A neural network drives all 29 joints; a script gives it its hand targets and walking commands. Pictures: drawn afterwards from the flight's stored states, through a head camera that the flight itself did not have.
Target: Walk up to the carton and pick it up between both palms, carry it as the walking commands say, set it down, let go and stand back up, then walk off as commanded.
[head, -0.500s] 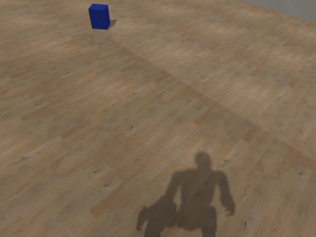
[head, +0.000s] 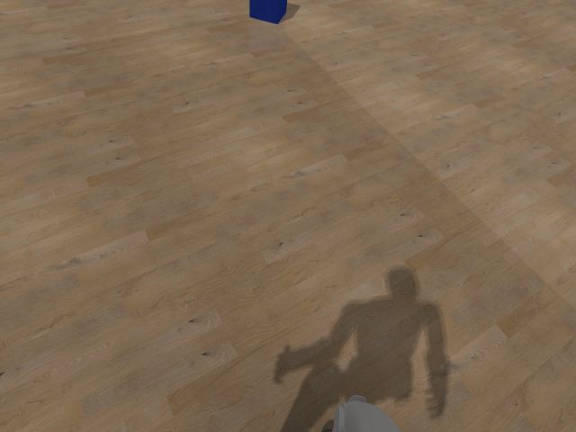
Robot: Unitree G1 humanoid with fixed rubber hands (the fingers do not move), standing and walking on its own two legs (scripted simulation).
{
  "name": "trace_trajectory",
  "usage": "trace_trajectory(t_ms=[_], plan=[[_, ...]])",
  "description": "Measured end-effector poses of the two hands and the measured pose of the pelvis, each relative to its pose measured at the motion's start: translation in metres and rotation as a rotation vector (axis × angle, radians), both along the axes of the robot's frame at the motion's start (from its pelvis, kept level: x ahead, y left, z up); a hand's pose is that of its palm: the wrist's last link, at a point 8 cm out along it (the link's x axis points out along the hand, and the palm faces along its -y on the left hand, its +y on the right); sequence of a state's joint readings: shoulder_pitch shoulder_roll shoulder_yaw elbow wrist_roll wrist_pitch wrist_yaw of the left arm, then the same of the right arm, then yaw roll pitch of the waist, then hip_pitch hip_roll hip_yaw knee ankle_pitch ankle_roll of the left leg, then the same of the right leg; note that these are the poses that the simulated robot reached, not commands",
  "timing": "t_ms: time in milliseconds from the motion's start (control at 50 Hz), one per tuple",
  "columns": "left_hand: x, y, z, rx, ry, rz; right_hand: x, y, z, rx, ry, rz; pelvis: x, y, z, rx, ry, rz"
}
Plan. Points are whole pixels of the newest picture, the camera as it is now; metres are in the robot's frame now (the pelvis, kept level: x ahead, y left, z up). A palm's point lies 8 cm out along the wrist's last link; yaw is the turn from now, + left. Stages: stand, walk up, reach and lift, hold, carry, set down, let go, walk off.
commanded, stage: walk up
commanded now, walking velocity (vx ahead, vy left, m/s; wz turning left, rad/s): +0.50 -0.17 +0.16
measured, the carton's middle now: out of the picture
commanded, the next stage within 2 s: none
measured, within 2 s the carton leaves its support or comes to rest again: neither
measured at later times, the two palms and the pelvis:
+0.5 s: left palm (226, 363) +0.24 +0.12 -0.11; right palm (481, 328) +0.33 -0.33 -0.14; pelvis +0.28 -0.10 +0.01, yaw +2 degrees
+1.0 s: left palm (197, 197) +0.56 +0.22 -0.13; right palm (418, 209) +0.58 -0.25 -0.12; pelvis +0.52 -0.02 +0.01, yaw +2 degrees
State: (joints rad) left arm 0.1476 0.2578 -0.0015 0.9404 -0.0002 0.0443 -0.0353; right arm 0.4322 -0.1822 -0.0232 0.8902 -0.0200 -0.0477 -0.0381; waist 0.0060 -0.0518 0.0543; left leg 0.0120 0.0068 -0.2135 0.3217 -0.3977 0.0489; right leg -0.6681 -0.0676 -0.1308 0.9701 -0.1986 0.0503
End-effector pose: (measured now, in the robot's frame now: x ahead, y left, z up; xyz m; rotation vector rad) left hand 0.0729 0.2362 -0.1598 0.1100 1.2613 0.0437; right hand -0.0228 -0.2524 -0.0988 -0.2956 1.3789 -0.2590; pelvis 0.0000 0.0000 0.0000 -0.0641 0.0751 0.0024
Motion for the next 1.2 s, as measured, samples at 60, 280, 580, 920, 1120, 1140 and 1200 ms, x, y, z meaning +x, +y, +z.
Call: trace_trajectory(t_ms=[60, 280, 580, 920, 1120, 1140, 1200], plan=[[0.065, -0.023, 0.002, 0.009, -0.083, -0.022, 0.010, -0.015, -0.015, 0.030, 0.072, -0.023, 0.034, -0.020, -0.009, 0.025, 0.029, -0.001], [0.176, -0.085, 0.043, 0.097, -0.175, 0.018, 0.187, -0.078, -0.039, 0.155, -0.053, 0.031, 0.170, -0.088, 0.000, 0.108, -0.043, 0.028], [0.171, -0.123, 0.048, 0.103, 0.147, 0.169, 0.397, -0.071, -0.046, 0.275, -0.159, 0.098, 0.319, -0.095, 0.006, 0.145, -0.079, 0.027], [0.397, -0.019, 0.022, 0.106, 0.046, 0.098, 0.590, -0.002, -0.032, 0.165, -0.262, 0.121, 0.488, -0.022, -0.003, 0.045, -0.100, 0.028], [0.588, -0.027, 0.037, 0.039, -0.165, 0.051, 0.625, -0.003, -0.023, 0.147, -0.146, 0.067, 0.580, -0.019, 0.008, 0.033, -0.089, 0.037], [0.602, -0.031, 0.037, 0.035, -0.167, 0.048, 0.629, -0.005, -0.024, 0.147, -0.128, 0.061, 0.591, -0.021, 0.008, 0.035, -0.079, 0.036], [0.644, -0.041, 0.035, 0.036, -0.165, 0.035, 0.644, -0.012, -0.030, 0.151, -0.068, 0.045, 0.622, -0.029, 0.004, 0.046, -0.042, 0.031]])
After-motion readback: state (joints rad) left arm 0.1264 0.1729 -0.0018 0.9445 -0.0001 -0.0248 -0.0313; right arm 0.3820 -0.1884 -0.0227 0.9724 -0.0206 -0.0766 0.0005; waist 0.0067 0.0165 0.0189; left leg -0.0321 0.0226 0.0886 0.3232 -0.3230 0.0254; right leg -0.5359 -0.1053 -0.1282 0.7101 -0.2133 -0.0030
